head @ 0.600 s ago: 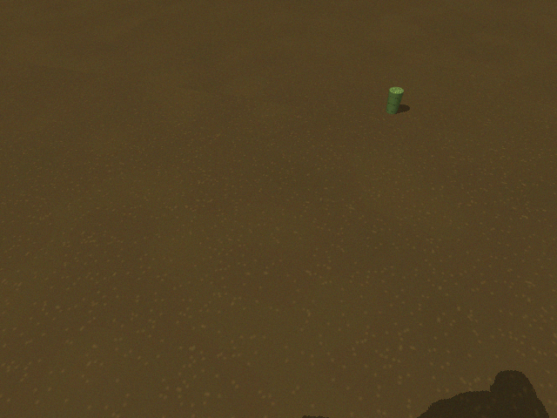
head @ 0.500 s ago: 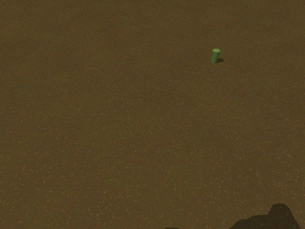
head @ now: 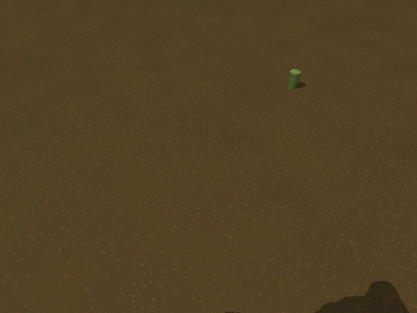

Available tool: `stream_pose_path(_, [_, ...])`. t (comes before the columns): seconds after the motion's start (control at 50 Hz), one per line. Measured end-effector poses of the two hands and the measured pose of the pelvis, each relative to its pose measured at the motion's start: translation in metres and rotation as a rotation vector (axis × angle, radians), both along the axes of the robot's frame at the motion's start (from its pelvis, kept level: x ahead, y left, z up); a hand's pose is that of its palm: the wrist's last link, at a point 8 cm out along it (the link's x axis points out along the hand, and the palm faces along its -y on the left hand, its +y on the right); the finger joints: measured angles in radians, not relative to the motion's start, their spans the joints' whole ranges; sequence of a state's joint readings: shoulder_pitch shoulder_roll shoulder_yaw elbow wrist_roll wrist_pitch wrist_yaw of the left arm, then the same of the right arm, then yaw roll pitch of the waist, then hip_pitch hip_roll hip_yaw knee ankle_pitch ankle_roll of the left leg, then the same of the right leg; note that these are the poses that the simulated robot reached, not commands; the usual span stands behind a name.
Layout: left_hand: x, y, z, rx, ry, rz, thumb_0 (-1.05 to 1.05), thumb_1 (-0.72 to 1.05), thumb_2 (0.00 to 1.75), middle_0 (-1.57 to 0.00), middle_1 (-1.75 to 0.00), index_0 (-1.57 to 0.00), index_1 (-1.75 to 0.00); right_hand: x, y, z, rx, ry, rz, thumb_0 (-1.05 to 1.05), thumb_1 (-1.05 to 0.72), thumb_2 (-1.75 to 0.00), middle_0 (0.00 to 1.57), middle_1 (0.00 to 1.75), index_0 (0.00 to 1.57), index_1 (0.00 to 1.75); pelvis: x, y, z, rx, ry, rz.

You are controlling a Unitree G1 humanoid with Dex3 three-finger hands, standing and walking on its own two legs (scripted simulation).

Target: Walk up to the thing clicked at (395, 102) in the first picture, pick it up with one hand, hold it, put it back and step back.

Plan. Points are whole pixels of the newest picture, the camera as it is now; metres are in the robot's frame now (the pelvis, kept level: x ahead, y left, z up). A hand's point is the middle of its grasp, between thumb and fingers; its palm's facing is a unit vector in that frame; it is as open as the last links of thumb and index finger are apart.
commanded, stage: stand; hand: left
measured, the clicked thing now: (293, 79) +2.08 -0.69 -0.71
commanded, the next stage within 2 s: walk up in 0.52 s
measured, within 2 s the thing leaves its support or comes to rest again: neither
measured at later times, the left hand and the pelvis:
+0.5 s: hand out of the picture +0.07 +0.25 -0.16, palm faces -0.03 -0.94 -0.34, open 7.4 cm; pelvis +0.00 +0.00 +0.00, yaw +0 degrees
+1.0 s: hand (170, 264) +0.28 +0.13 -0.14, palm faces -0.14 -0.90 -0.41, open 7.4 cm; pelvis +0.14 -0.14 -0.03, yaw -12 degrees
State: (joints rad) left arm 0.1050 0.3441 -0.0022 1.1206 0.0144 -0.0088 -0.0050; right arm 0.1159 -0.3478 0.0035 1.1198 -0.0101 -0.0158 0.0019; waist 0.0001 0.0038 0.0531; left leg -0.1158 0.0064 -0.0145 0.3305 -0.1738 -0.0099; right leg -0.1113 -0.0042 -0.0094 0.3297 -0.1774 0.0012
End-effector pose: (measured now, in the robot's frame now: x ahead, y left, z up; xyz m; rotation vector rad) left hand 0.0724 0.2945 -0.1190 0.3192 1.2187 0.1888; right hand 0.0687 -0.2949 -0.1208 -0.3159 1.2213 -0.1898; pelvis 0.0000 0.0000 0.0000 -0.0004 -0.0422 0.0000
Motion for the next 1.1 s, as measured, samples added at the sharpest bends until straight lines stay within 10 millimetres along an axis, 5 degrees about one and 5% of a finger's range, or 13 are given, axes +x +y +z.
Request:
stream_pose_path(0.56, [-0.001, 0.003, 0.000, -0.015, 0.014, -0.006, 0.00, 0.90, 0.89, -0.21, -0.30, -0.20, -0.30, 0.004, -0.003, 0.003, 0.004, -0.024, -0.008, 0.01, -0.91, -0.89, 0.21, 0.30, 0.20, 0.30, 0.006, 0.001, -0.001, 0.007, 0.015, -0.025])
stream_pose_path(0.64, [0.020, 0.006, 0.008, -0.007, 0.035, -0.075, 0.00, 0.90, 0.89, -0.21, -0.30, -0.20, -0.30, -0.001, -0.027, 0.012, -0.019, -0.119, -0.068, 0.01, -0.90, -0.89, 0.21, 0.30, 0.21, 0.30, 0.014, -0.007, -0.001, 0.012, 0.034, -0.082])
stream_pose_path(0.8, [0.112, -0.017, 0.031, 0.042, -0.072, -0.165, 0.00, 0.90, 0.89, -0.21, -0.30, -0.20, -0.30, -0.017, -0.110, 0.013, -0.096, -0.080, -0.164, 0.01, -0.90, -0.89, 0.21, 0.30, 0.20, 0.30, 0.057, -0.055, -0.009, 0.033, 0.010, -0.154])
stream_pose_path(0.94, [0.193, -0.090, 0.022, 0.099, -0.170, -0.207, 0.00, 0.90, 0.89, -0.20, -0.30, -0.20, -0.30, 0.026, -0.191, -0.027, -0.101, -0.071, -0.214, 0.01, -0.90, -0.89, 0.21, 0.30, 0.20, 0.30, 0.115, -0.124, -0.042, 0.011, 0.003, -0.201])
stream_pose_path(1.1, [0.203, -0.159, 0.022, 0.025, -0.053, -0.182, 0.00, 0.90, 0.89, -0.21, -0.30, -0.20, -0.30, 0.132, -0.200, -0.003, 0.022, -0.171, -0.158, 0.01, -0.91, -0.89, 0.20, 0.30, 0.20, 0.30, 0.176, -0.165, -0.010, 0.006, -0.007, -0.263])
